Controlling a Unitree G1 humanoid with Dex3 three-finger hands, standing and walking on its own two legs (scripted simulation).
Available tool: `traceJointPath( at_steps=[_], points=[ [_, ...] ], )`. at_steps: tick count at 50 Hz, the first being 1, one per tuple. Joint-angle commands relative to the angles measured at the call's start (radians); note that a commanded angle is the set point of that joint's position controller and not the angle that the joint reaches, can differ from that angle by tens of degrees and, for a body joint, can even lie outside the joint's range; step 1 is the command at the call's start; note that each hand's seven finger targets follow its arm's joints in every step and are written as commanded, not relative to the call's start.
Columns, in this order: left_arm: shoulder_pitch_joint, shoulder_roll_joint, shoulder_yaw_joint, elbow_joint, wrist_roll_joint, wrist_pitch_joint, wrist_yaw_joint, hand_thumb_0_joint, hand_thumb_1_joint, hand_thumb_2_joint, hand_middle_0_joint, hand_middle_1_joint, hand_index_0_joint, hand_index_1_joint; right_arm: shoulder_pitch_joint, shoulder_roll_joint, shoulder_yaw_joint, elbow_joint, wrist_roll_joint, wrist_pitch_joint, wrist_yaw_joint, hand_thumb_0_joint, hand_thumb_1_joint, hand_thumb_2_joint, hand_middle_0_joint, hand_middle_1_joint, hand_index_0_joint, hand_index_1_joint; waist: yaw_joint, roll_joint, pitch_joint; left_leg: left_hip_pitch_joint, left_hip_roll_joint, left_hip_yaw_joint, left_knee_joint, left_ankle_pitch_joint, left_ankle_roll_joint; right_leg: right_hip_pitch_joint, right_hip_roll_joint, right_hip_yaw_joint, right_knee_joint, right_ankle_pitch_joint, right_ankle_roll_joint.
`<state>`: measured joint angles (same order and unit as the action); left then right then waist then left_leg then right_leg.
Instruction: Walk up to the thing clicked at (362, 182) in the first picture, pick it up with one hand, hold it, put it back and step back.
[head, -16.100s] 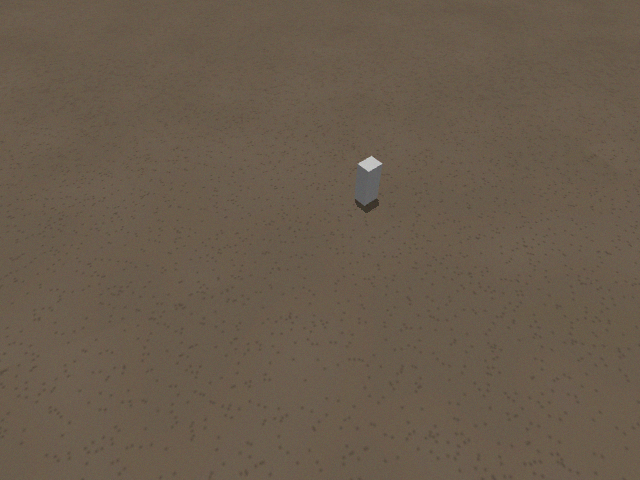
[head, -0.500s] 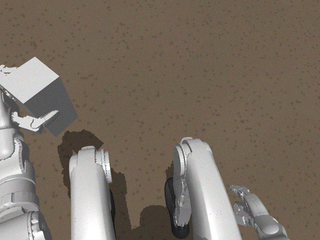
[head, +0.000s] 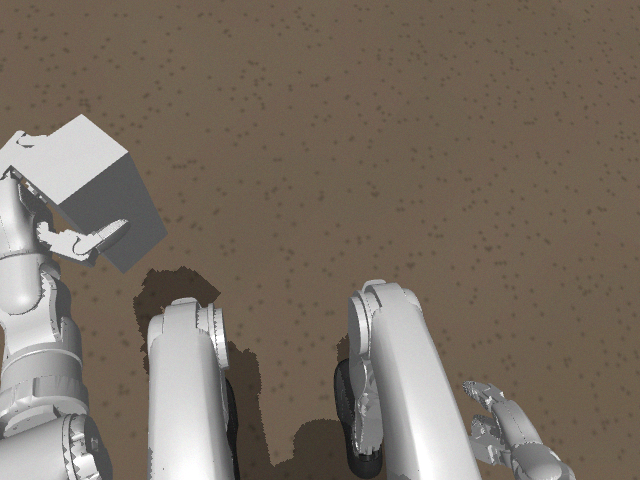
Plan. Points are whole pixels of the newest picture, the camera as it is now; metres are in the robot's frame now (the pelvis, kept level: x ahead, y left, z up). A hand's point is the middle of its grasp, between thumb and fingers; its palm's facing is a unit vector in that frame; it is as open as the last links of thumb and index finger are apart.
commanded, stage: lift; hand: left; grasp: from the side
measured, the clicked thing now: (105, 206) +0.44 +0.23 -0.06
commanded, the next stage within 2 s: none
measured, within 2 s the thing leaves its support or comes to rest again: neither
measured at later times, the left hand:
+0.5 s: hand (34, 187) +0.41 +0.24 +0.06, palm faces +0.19 -0.98 -0.07, open 11.2 cm
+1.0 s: hand out of the picture +0.38 +0.23 +0.24, palm faces +0.24 -0.97 -0.06, open 11.1 cm
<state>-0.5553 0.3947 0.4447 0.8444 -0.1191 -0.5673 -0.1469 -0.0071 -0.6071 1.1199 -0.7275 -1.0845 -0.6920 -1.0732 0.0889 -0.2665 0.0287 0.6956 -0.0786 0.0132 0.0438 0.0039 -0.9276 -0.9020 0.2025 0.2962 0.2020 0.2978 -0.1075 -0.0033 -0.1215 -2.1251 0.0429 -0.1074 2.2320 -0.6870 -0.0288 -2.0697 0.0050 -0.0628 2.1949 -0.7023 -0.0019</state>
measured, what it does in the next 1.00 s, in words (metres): rises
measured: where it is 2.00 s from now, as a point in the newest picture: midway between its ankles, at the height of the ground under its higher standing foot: (292, 448)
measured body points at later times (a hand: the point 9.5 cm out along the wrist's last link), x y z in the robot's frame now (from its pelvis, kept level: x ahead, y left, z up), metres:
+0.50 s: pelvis +0.01 +0.00 +0.07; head +0.20 +0.03 +0.48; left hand +0.39 +0.29 +0.06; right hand +0.17 -0.25 -0.06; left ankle +0.08 +0.13 -0.35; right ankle +0.09 -0.12 -0.35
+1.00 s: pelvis +0.04 +0.01 +0.23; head +0.16 +0.04 +0.66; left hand +0.37 +0.28 +0.24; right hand +0.22 -0.23 +0.12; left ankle +0.08 +0.13 -0.35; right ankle +0.09 -0.12 -0.35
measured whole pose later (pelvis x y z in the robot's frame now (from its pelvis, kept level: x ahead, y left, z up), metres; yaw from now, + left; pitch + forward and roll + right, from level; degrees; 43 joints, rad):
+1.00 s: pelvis +0.04 +0.01 +0.23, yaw +3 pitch +24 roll -4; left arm -0.14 0.24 0.21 0.35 -0.15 -0.31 -0.01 -0.01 -0.58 1.14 -0.71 -1.09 -0.68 -1.06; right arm 0.17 -0.22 0.01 0.63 0.02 -0.06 -0.04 0.01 -0.91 -0.89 0.20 0.30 0.20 0.30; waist -0.04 0.02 -0.18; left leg -1.31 0.05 -0.06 1.49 -0.60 -0.02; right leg -1.25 0.00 -0.06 1.45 -0.61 0.01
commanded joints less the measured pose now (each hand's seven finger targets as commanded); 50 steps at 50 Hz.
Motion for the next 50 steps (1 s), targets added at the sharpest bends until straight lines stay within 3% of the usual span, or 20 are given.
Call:
traceJointPath(
  at_steps=[1,8,12,15,16,19,21,23,25,28,30,32,34,35,37,38,39,44,48,50],
  points=[
    [-0.326,0.276,0.069,-0.312,-0.058,-0.125,-0.015,0.000,0.023,1.280,-1.266,-1.460,-1.293,-1.456,0.118,-0.208,-0.075,-0.066,0.012,-0.023,-0.015,0.000,-0.940,-0.906,0.201,0.300,0.200,0.300,0.029,0.186,-0.722,0.512,-0.025,0.054,-0.281,0.158,0.048,0.356,0.024,-0.013,-0.255,0.191,-0.039],
    [-0.332,0.268,0.054,-0.492,-0.079,-0.090,-0.011,0.000,0.017,1.282,-1.241,-1.439,-1.267,-1.438,0.130,-0.195,-0.085,-0.088,0.023,-0.031,-0.022,0.000,-0.937,-0.906,0.201,0.300,0.200,0.300,0.044,0.222,-0.798,0.601,-0.024,0.061,-0.321,0.204,0.051,0.422,0.020,0.013,-0.313,0.229,-0.037],
    [-0.185,0.195,0.016,-0.451,-0.085,-0.048,-0.010,0.000,0.015,1.286,-1.235,-1.439,-1.261,-1.437,0.122,-0.190,-0.094,-0.107,0.038,-0.038,-0.030,0.000,-0.934,-0.906,0.201,0.300,0.200,0.300,0.030,0.169,-0.745,0.593,-0.026,0.052,-0.359,0.172,0.057,0.441,0.020,0.012,-0.365,0.201,-0.034],
    [-0.221,0.235,0.032,-0.574,-0.092,-0.040,-0.004,0.000,0.018,1.285,-1.231,-1.439,-1.258,-1.436,0.128,-0.187,-0.095,-0.108,0.046,-0.042,-0.035,0.000,-0.930,-0.905,0.201,0.300,0.200,0.300,0.058,0.199,-0.781,0.638,-0.026,0.052,-0.395,0.184,0.053,0.477,0.018,0.021,-0.386,0.206,-0.038],
    [-0.179,0.196,0.002,-0.548,-0.096,-0.028,-0.008,0.000,0.022,1.287,-1.236,-1.439,-1.263,-1.436,0.115,-0.185,-0.091,-0.119,0.051,-0.042,-0.036,0.000,-0.931,-0.905,0.201,0.300,0.200,0.300,0.048,0.186,-0.750,0.639,-0.026,0.051,-0.407,0.180,0.056,0.474,0.018,0.019,-0.399,0.201,-0.037],
    [-0.128,0.159,-0.012,-0.567,-0.105,0.000,0.005,0.000,0.014,1.298,-1.233,-1.444,-1.262,-1.440,0.110,-0.179,-0.095,-0.139,0.064,-0.051,-0.042,0.000,-0.922,-0.903,0.201,0.300,0.200,0.300,0.047,0.144,-0.726,0.649,-0.025,0.052,-0.440,0.181,0.061,0.510,0.019,0.024,-0.450,0.207,-0.034],
    [-0.148,0.198,0.011,-0.661,-0.104,0.006,0.019,0.000,0.040,1.293,-1.232,-1.435,-1.259,-1.432,0.118,-0.176,-0.099,-0.137,0.067,-0.054,-0.046,0.000,-0.923,-0.903,0.201,0.300,0.200,0.300,0.069,0.170,-0.759,0.705,-0.024,0.050,-0.473,0.187,0.055,0.542,0.017,0.026,-0.472,0.212,-0.036],
    [-0.081,0.133,-0.042,-0.660,-0.106,0.032,0.025,0.000,0.027,1.291,-1.223,-1.441,-1.254,-1.434,0.111,-0.174,-0.102,-0.151,0.076,-0.056,-0.050,0.000,-0.917,-0.901,0.201,0.300,0.200,0.300,0.060,0.164,-0.731,0.757,-0.023,0.044,-0.513,0.186,0.054,0.542,0.018,0.022,-0.504,0.208,-0.037],
    [-0.025,0.106,-0.049,-0.654,-0.102,0.051,0.034,0.000,0.027,1.293,-1.217,-1.437,-1.247,-1.432,0.102,-0.167,-0.101,-0.160,0.080,-0.063,-0.055,0.000,-0.917,-0.901,0.201,0.300,0.200,0.300,0.053,0.134,-0.698,0.749,-0.023,0.043,-0.540,0.181,0.055,0.584,0.016,0.023,-0.540,0.214,-0.033],
    [-0.070,0.159,-0.030,-0.790,-0.099,0.058,0.056,0.000,0.016,1.268,-1.199,-1.413,-1.229,-1.407,0.107,-0.159,-0.102,-0.166,0.087,-0.066,-0.062,0.000,-0.914,-0.900,0.201,0.300,0.200,0.300,0.078,0.164,-0.741,0.830,-0.023,0.045,-0.590,0.209,0.054,0.656,0.015,0.033,-0.583,0.237,-0.033],
    [-0.041,0.133,-0.056,-0.847,-0.103,0.077,0.073,0.000,0.002,1.269,-1.194,-1.407,-1.223,-1.403,0.114,-0.149,-0.099,-0.170,0.090,-0.067,-0.066,0.000,-0.913,-0.900,0.201,0.300,0.200,0.300,0.071,0.160,-0.764,0.890,-0.025,0.043,-0.628,0.233,0.053,0.719,0.014,0.035,-0.625,0.261,-0.029],
    [0.030,0.080,-0.090,-0.827,-0.108,0.103,0.085,0.000,0.045,1.288,-1.192,-1.415,-1.220,-1.411,0.116,-0.145,-0.098,-0.165,0.095,-0.075,-0.071,0.000,-0.910,-0.900,0.201,0.300,0.200,0.300,0.069,0.147,-0.722,0.937,-0.023,0.039,-0.667,0.248,0.052,0.734,0.015,0.033,-0.661,0.275,-0.028],
    [0.056,0.079,-0.086,-0.816,-0.101,0.117,0.099,0.000,0.065,1.281,-1.170,-1.391,-1.195,-1.389,0.106,-0.143,-0.097,-0.170,0.098,-0.077,-0.077,0.000,-0.908,-0.900,0.201,0.300,0.200,0.300,0.071,0.131,-0.698,0.967,-0.023,0.039,-0.697,0.264,0.054,0.772,0.017,0.034,-0.700,0.292,-0.026],
    [0.072,0.034,-0.137,-0.797,-0.097,0.127,0.098,0.000,0.046,1.270,-1.169,-1.391,-1.197,-1.387,0.103,-0.139,-0.094,-0.173,0.098,-0.082,-0.079,0.000,-0.908,-0.900,0.201,0.300,0.200,0.300,0.053,0.131,-0.674,0.975,-0.025,0.042,-0.711,0.271,0.056,0.791,0.015,0.037,-0.728,0.306,-0.024],
    [0.050,0.092,-0.107,-0.929,-0.088,0.125,0.116,0.000,0.026,1.265,-1.171,-1.391,-1.199,-1.388,0.123,-0.129,-0.093,-0.171,0.097,-0.084,-0.082,0.000,-0.909,-0.900,0.201,0.300,0.200,0.300,0.078,0.151,-0.723,1.050,-0.024,0.043,-0.742,0.325,0.053,0.871,0.014,0.038,-0.760,0.352,-0.022],
    [0.108,0.085,-0.113,-0.913,-0.087,0.135,0.122,0.000,0.029,1.259,-1.159,-1.375,-1.185,-1.373,0.128,-0.129,-0.093,-0.168,0.101,-0.083,-0.086,0.000,-0.906,-0.899,0.201,0.300,0.200,0.300,0.083,0.133,-0.707,1.084,-0.025,0.043,-0.768,0.337,0.052,0.893,0.014,0.039,-0.788,0.362,-0.020],
    [0.158,0.033,-0.159,-0.880,-0.087,0.146,0.121,0.000,0.019,1.259,-1.169,-1.388,-1.198,-1.382,0.121,-0.121,-0.088,-0.171,0.101,-0.087,-0.088,0.000,-0.908,-0.899,0.201,0.300,0.200,0.300,0.065,0.115,-0.663,1.082,-0.027,0.042,-0.794,0.321,0.052,0.911,0.017,0.034,-0.813,0.358,-0.019],
    [0.133,0.018,-0.137,-0.823,-0.091,0.144,0.144,0.000,0.019,1.269,-1.186,-1.395,-1.209,-1.395,0.110,-0.112,-0.083,-0.166,0.102,-0.105,-0.096,0.000,-0.900,-0.898,0.200,0.300,0.200,0.300,0.063,0.086,-0.533,1.101,-0.029,0.045,-0.891,0.295,0.051,0.990,0.017,0.038,-0.902,0.349,-0.019],
    [0.101,0.018,-0.169,-0.766,-0.062,0.136,0.144,0.000,-0.004,1.261,-1.192,-1.393,-1.217,-1.393,0.105,-0.110,-0.078,-0.163,0.097,-0.111,-0.097,0.000,-0.899,-0.896,0.201,0.300,0.200,0.300,0.056,0.115,-0.436,1.184,-0.023,0.035,-0.991,0.248,0.040,1.008,0.011,0.033,-0.967,0.304,-0.022],
    [0.092,0.029,-0.167,-0.791,-0.061,0.124,0.138,0.000,0.014,1.247,-1.198,-1.387,-1.221,-1.387,0.111,-0.107,-0.079,-0.161,0.097,-0.115,-0.095,0.000,-0.903,-0.897,0.200,0.300,0.200,0.300,0.072,0.138,-0.454,1.248,-0.024,0.036,-1.021,0.277,0.034,1.037,0.009,0.032,-0.992,0.322,-0.024]
  ],
)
